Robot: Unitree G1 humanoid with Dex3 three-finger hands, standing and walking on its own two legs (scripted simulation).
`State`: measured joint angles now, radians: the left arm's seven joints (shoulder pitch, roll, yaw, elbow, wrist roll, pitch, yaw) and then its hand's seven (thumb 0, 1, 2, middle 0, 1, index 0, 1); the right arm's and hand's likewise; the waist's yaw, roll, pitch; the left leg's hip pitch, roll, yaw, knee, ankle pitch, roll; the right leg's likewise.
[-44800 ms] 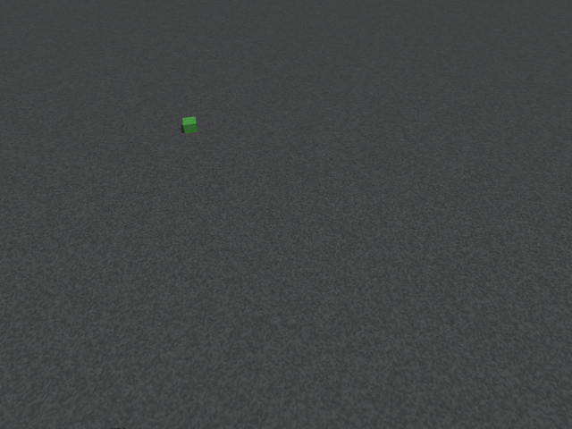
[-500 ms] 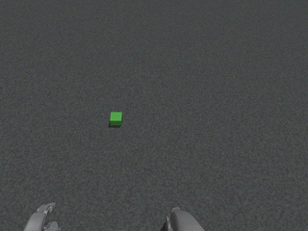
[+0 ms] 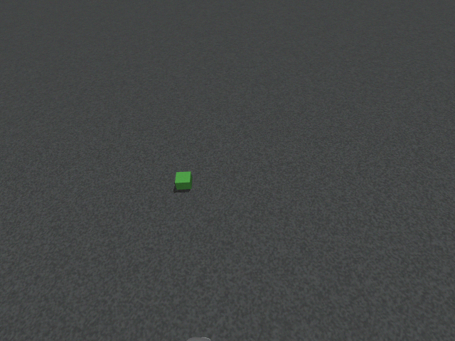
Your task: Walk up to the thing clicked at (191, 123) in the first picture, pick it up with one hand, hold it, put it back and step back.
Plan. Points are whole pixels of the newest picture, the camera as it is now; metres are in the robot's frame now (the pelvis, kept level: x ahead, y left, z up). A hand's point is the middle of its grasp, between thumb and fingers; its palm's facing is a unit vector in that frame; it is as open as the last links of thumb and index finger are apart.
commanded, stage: step back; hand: left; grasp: from above
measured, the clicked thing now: (183, 180) +1.06 +0.35 -0.73
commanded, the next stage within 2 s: stand in 0.96 s
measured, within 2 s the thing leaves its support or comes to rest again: neither
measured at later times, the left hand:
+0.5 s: hand out of the picture +0.05 +0.25 -0.14, palm faces +0.10 -0.92 -0.39, open 7.4 cm
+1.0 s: hand out of the picture +0.09 +0.29 -0.15, palm faces +0.08 -0.92 -0.38, open 7.4 cm
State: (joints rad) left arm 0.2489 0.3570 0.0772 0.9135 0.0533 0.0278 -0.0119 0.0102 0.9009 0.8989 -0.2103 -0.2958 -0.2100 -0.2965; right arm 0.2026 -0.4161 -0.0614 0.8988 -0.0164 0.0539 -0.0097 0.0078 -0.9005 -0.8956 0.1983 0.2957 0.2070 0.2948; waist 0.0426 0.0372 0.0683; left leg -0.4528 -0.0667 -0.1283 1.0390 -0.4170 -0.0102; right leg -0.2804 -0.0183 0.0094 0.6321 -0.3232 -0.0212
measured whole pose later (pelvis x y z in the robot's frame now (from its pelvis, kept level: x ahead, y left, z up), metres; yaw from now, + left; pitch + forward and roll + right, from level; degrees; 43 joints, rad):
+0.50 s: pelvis +0.01 -0.02 +0.00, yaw +4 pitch -3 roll +0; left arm 0.22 0.36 0.08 0.96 0.04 -0.04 -0.02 0.01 0.90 0.90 -0.21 -0.30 -0.21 -0.30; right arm 0.25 -0.39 -0.06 0.98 -0.02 0.02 0.00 0.01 -0.90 -0.90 0.20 0.30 0.21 0.29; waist 0.02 0.03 0.06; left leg -0.34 -0.02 -0.10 0.92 -0.51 0.02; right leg -0.27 0.01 -0.07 0.62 -0.30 -0.04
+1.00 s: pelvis +0.04 +0.01 +0.00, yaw +5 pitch -2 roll -1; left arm 0.14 0.38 0.03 1.03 0.01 -0.01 0.00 0.01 0.91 0.90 -0.21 -0.30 -0.21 -0.30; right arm 0.05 -0.32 -0.02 1.03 -0.01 0.01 0.01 0.01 -0.90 -0.90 0.20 0.30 0.21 0.30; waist 0.03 0.00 0.09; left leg -0.32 0.03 0.00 0.62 -0.27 -0.01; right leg -0.23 -0.02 -0.01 0.60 -0.34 0.02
